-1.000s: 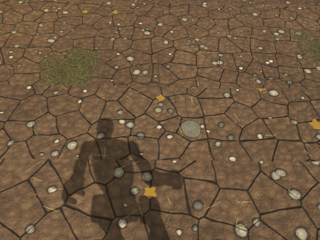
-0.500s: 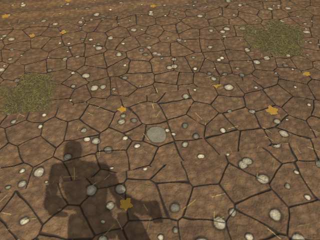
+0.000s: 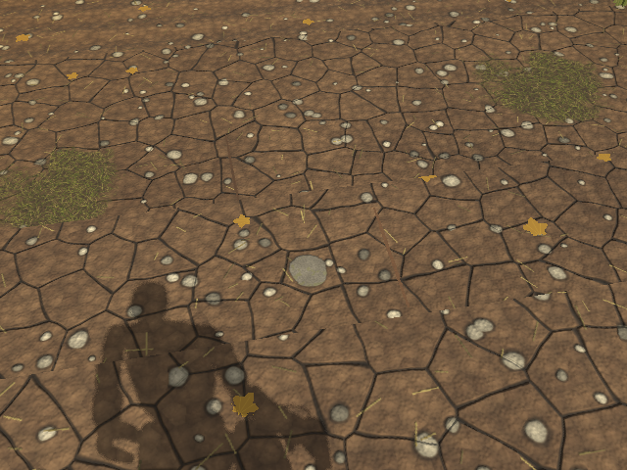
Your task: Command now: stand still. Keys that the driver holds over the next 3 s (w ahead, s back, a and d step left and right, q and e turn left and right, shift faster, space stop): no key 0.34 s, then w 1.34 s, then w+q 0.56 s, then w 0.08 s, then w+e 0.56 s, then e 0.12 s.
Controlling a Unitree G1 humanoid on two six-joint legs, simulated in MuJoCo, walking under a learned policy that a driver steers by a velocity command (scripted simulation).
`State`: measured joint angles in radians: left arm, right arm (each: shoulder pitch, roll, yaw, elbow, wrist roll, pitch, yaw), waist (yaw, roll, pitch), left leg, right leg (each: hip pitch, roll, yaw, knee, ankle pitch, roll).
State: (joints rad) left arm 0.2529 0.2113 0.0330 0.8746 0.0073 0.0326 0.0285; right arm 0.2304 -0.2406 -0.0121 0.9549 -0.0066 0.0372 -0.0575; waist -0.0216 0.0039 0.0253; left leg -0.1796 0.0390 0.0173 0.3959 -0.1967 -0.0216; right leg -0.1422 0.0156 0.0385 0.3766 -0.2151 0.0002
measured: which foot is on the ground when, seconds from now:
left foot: down 0.00-0.60, up 0.62-1.00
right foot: down 0.00-1.00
